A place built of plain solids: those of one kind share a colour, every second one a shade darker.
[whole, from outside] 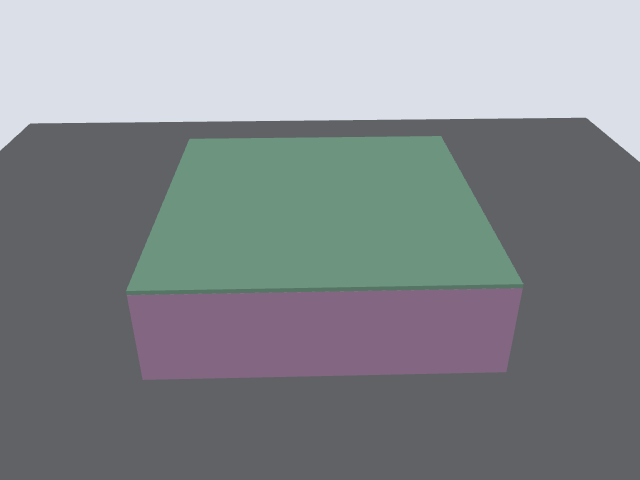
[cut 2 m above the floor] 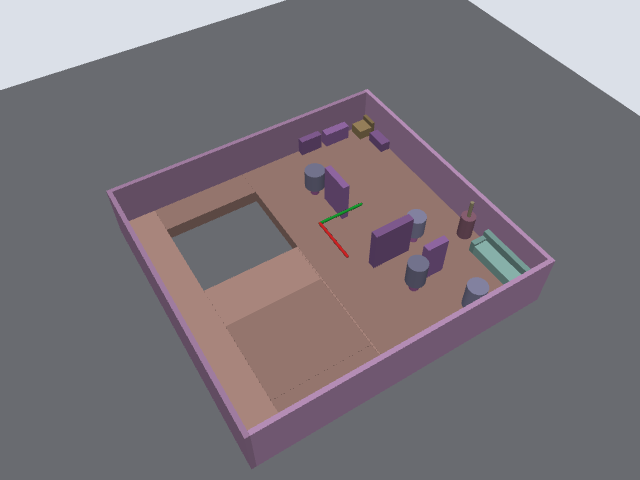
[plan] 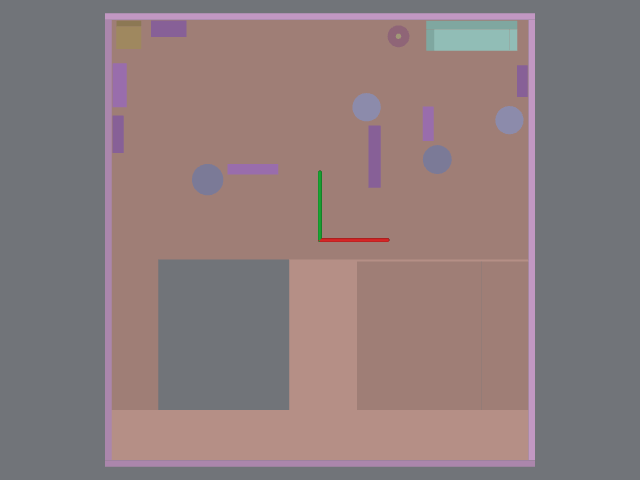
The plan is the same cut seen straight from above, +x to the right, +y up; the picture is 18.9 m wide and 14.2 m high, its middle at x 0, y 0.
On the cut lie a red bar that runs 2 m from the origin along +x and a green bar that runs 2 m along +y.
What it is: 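A home; one open living floor with 2 sunken areas, their rims bare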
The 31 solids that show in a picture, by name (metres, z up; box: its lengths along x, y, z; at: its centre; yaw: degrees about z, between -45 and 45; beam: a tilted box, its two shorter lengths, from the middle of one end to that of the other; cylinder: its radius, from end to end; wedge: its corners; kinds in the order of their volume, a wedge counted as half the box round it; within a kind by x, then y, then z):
{
 "floor_1": {"box": [1.38, 4.45, 0.67], "at": [-5.47, -2.8, 0.29]},
 "floor_2": {"box": [12.33, 1.48, 0.67], "at": [0.0, -5.77, 0.29]},
 "floor_3": {"box": [12.33, 7.09, 0.67], "at": [0.0, 2.97, 0.29]},
 "floor_4": {"box": [2.01, 4.39, 0.67], "at": [0.09, -2.83, 0.29]},
 "floor_5": {"box": [7.08, 0.06, 0.67], "at": [2.63, -0.61, 0.29]},
 "floor_6": {"box": [3.68, 4.39, 0.67], "at": [2.93, -2.83, 0.29]},
 "floor_7": {"box": [1.39, 4.39, 0.67], "at": [5.47, -2.83, 0.29]},
 "wall_1": {"box": [0.2, 13.02, 3.63], "at": [-6.26, 0.0, 1.76]},
 "wall_2": {"box": [12.73, 0.2, 3.63], "at": [0.0, -6.61, 1.76]},
 "wall_3": {"box": [12.73, 0.2, 3.63], "at": [0.0, 6.61, 1.76]},
 "wall_4": {"box": [0.2, 13.02, 3.63], "at": [6.26, 0.0, 1.76]},
 "roof_1": {"box": [12.73, 13.42, 0.16], "at": [0.0, 0.0, 3.66]},
 "case_1": {"box": [0.34, 1.11, 0.82], "at": [-5.97, 3.13, 1.03]},
 "case_2": {"box": [0.43, 1.31, 0.74], "at": [-5.93, 4.58, 0.99]},
 "case_3": {"box": [1.05, 0.49, 0.49], "at": [-4.48, 6.25, 0.86]},
 "case_4": {"box": [1.5, 0.31, 1.95], "at": [-1.99, 2.1, 1.59]},
 "case_5": {"box": [0.37, 1.85, 2.12], "at": [1.61, 2.46, 1.68]},
 "case_6": {"box": [0.32, 1.03, 1.9], "at": [3.2, 3.44, 1.57]},
 "case_7": {"box": [0.32, 0.94, 1.04], "at": [5.98, 4.7, 1.14]},
 "bush_1": {"cylinder": 0.47, "from": [-3.32, 1.79, 1.11], "to": [-3.32, 1.79, 2.01]},
 "bush_2": {"cylinder": 0.42, "from": [1.38, 3.93, 1.15], "to": [1.38, 3.93, 2.1]},
 "bush_3": {"cylinder": 0.43, "from": [3.47, 2.38, 1.13], "to": [3.47, 2.38, 2.23]},
 "bush_4": {"cylinder": 0.42, "from": [5.6, 3.55, 1.18], "to": [5.6, 3.55, 2.37]},
 "sofa_1": {"box": [0.24, 0.65, 0.6], "at": [3.26, 5.92, 0.92]},
 "sofa_2": {"box": [2.22, 0.65, 0.49], "at": [4.49, 5.92, 0.87]},
 "sofa_3": {"box": [2.69, 0.25, 0.85], "at": [4.49, 6.37, 1.05]},
 "sofa_4": {"box": [0.24, 0.65, 0.6], "at": [5.72, 5.92, 0.92]},
 "stove_1": {"cylinder": 0.32, "from": [2.32, 6.03, 0.62], "to": [2.32, 6.03, 1.78]},
 "chair_1": {"box": [0.74, 0.67, 0.48], "at": [-5.66, 5.98, 0.86]},
 "chair_2": {"box": [0.74, 0.17, 0.73], "at": [-5.66, 6.41, 0.99]},
 "flue_1": {"cylinder": 0.08, "from": [2.32, 6.03, 1.78], "to": [2.32, 6.03, 3.58]}
}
